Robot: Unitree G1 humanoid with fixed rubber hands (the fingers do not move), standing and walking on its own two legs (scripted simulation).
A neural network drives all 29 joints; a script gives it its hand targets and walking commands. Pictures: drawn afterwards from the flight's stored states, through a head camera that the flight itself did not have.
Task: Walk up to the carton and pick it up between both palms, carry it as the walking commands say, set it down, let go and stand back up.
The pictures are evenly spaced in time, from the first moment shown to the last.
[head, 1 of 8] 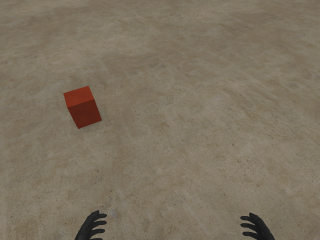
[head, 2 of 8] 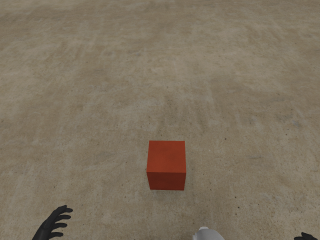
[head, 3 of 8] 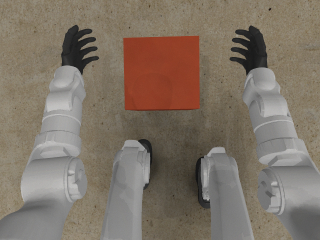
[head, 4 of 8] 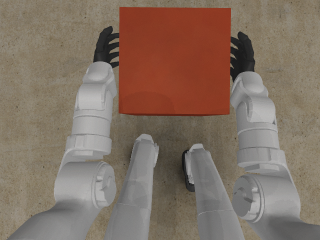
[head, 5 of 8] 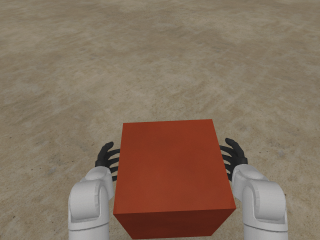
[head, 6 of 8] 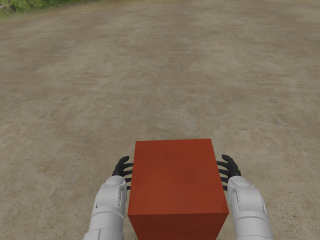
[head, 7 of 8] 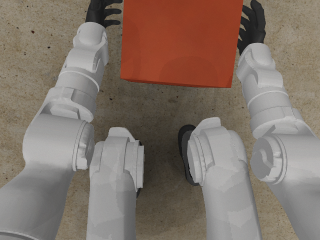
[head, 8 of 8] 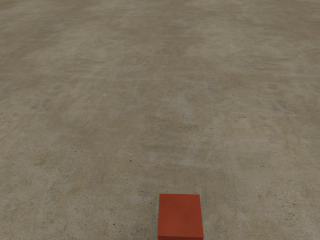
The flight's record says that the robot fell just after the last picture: no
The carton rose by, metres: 0.67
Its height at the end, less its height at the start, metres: +0.00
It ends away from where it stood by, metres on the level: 1.60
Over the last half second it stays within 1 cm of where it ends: yes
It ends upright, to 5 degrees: yes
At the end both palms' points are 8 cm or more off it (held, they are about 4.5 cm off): yes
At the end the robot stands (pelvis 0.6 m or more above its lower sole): yes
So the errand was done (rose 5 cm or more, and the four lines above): yes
